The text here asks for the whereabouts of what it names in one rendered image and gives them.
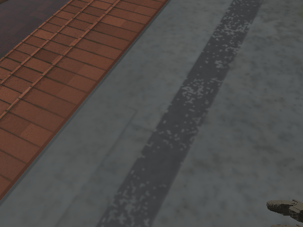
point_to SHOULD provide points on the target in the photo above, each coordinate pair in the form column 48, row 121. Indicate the stairs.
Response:
column 20, row 80

